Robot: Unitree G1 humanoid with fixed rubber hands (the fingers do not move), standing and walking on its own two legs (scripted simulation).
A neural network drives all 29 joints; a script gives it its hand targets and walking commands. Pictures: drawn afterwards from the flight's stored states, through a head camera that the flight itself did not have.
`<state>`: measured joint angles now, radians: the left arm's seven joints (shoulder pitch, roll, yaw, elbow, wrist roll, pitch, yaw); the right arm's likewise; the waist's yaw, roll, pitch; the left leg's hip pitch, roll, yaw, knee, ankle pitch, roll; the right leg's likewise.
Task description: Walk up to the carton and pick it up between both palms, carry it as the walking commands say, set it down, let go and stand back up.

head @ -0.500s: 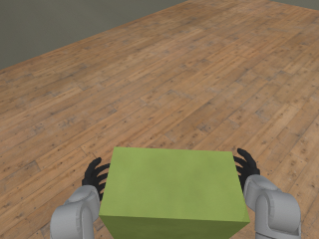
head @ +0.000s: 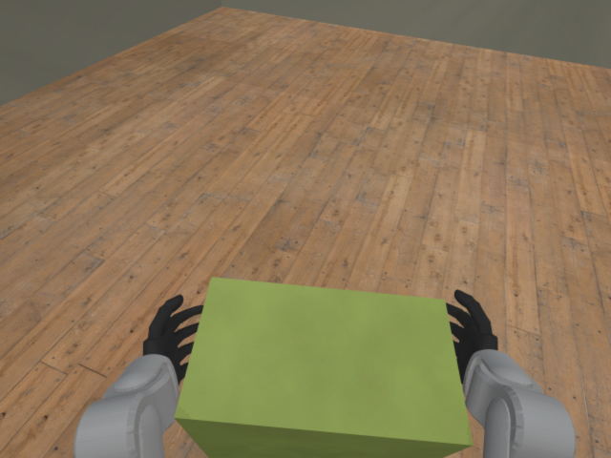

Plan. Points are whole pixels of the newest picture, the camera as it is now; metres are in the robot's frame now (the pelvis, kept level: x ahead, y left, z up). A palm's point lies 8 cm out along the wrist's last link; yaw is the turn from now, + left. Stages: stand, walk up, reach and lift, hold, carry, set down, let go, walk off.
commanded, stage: carry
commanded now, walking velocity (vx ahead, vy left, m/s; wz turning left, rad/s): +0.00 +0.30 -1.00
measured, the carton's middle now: (315, 386) +0.21 +0.01 +0.02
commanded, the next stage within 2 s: none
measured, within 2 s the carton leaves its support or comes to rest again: neither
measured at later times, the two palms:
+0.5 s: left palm (174, 321) +0.26 +0.19 +0.07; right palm out of the picture +0.12 -0.13 +0.07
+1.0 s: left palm (209, 318) +0.28 +0.15 +0.05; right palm out of the picture -0.02 -0.03 +0.05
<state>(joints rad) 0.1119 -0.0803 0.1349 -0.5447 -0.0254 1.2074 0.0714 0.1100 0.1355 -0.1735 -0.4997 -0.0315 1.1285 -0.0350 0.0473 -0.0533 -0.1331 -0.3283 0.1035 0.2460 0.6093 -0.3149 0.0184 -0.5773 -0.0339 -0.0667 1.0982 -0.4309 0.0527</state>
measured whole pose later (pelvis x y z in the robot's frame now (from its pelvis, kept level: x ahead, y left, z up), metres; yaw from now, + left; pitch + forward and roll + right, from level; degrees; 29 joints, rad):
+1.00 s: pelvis +0.03 +0.26 -0.01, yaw -59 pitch +3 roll +2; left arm 0.13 -0.14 0.13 -0.54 0.02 1.14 0.07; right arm 0.04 0.08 -0.20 -0.48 0.03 1.15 -0.05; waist -0.04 -0.01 -0.01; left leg -0.62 0.06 0.07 1.16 -0.47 -0.07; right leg -0.43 -0.05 0.00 0.69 -0.32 0.00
